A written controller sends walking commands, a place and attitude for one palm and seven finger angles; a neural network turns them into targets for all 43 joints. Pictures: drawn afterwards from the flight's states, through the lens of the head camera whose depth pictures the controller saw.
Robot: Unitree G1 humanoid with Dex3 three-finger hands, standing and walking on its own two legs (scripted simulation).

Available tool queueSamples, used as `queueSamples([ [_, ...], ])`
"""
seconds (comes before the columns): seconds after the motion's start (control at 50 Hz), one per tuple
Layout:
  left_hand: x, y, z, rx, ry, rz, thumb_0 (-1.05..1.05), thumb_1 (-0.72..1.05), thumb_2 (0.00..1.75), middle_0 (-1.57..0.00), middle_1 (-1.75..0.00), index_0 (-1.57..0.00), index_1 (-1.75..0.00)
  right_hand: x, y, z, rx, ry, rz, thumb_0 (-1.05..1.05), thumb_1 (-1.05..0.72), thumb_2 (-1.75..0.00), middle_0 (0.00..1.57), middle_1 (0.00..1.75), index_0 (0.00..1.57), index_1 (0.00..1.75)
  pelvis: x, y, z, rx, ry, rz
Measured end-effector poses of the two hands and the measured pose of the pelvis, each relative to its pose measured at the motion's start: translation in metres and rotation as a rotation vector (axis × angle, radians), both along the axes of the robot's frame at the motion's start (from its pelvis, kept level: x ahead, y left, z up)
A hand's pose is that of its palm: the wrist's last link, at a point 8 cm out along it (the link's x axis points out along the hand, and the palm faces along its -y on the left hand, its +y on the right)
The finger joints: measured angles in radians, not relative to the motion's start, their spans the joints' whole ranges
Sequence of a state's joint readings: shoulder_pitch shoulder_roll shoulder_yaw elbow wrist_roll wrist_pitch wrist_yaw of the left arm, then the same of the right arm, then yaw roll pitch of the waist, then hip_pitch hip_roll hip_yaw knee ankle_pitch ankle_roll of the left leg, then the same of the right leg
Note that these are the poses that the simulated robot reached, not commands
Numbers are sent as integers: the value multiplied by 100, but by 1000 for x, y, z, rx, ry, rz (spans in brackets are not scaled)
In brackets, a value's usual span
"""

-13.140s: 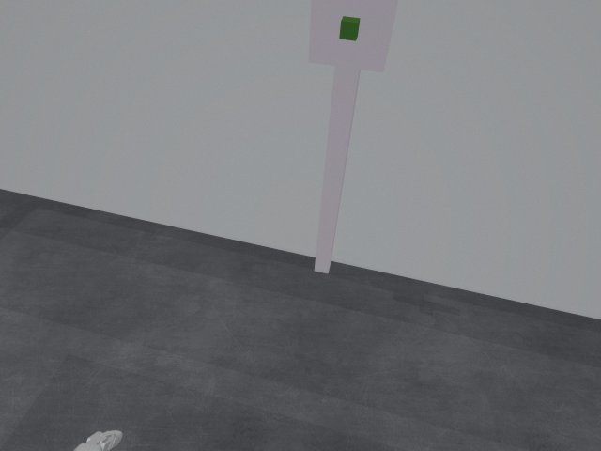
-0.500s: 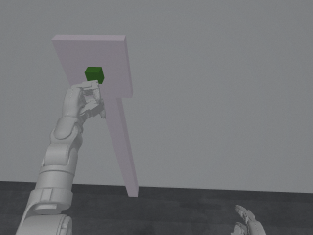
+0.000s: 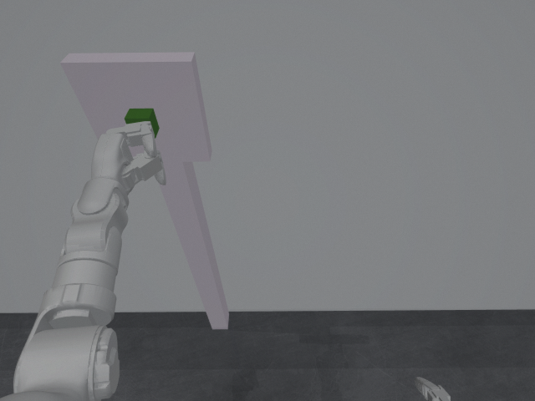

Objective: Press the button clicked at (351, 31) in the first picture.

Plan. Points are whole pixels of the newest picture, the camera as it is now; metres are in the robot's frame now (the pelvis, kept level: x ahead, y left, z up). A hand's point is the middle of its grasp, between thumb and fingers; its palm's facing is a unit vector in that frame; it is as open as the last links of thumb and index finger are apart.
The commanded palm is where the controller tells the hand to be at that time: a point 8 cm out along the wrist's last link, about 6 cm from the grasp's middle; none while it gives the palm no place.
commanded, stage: press the button with the knuckle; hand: left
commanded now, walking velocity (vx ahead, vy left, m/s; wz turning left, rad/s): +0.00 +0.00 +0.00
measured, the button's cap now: (143, 121) +0.48 +0.20 +0.19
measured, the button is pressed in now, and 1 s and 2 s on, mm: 1 10 0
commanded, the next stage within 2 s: hold the button down briefly in 0.46 s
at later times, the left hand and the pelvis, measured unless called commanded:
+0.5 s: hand (157, 155) +0.43 +0.18 +0.16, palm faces +0.06 -1.00 -0.02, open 3.4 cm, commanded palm +0.43 +0.22 +0.16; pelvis -0.01 +0.00 +0.00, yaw +1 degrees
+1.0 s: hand (158, 152) +0.44 +0.18 +0.16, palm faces +0.06 -1.00 -0.02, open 3.6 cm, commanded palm +0.42 +0.22 +0.16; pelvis -0.03 +0.01 -0.01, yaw +1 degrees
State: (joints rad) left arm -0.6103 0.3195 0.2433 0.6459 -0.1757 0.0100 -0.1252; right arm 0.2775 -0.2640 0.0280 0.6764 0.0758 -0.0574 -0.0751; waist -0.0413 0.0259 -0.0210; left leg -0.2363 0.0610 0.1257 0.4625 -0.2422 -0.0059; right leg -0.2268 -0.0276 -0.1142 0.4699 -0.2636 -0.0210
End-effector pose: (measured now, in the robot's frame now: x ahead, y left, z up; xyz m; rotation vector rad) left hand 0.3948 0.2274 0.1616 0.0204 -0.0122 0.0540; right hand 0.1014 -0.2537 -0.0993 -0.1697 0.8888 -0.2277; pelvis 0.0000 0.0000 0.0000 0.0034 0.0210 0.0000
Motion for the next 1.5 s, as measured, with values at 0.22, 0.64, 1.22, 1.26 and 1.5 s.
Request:
queueSamples([
  [0.22,3,1,-1,-3,-14,-2,2,90,90,-130,-150,-137,-150,-17,1,-6,0,42,-8,1,-90,-90,21,30,21,30,-3,2,-1,-2,4,3],
  [0.64,19,3,0,11,-19,13,3,89,90,-130,-150,-149,-150,-53,2,-16,-13,114,13,1,-90,-90,21,30,21,30,-20,6,-6,-6,43,24],
  [1.22,7,3,-3,-11,-51,-13,3,90,90,-130,-150,-147,-150,-57,0,-12,-8,69,-11,1,-90,-90,21,30,21,30,-20,6,-6,-6,44,2],
  [1.26,5,3,-3,-12,-50,-13,3,90,90,-130,-150,-145,-150,-47,1,-10,-2,46,-8,1,-90,-90,21,30,21,30,-17,6,-6,-5,40,0],
  [1.5,-24,10,-8,-9,-60,-3,2,90,90,-130,-150,-132,-150,25,11,9,25,-111,41,1,-90,-90,21,30,21,30,3,5,-2,-1,4,-11],
])
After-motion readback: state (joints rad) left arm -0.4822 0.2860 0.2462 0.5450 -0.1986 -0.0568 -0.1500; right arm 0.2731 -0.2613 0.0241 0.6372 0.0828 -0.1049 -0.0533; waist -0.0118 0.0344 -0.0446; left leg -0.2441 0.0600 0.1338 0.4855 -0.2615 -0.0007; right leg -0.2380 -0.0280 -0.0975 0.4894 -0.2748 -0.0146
